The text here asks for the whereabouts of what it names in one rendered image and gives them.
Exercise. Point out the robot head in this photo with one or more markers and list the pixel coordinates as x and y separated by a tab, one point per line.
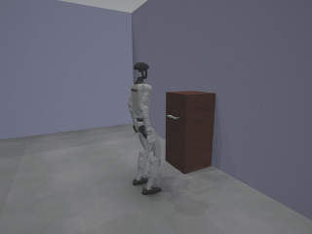
141	66

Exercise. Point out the left robot upper arm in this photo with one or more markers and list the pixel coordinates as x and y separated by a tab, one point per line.
130	102

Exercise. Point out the robot left forearm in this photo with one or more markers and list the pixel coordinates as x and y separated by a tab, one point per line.
134	116

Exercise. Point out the right robot upper arm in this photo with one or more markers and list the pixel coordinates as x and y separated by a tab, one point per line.
146	91

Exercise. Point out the drawer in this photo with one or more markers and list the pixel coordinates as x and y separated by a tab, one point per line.
180	117

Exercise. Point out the robot right thigh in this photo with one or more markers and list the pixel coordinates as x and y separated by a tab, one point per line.
157	152

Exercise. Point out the cabinet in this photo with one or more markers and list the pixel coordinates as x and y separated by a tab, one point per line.
189	146

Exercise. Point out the robot right forearm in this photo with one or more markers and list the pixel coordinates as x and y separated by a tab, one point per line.
146	120

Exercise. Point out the right robot hand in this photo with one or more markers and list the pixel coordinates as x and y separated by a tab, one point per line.
151	139

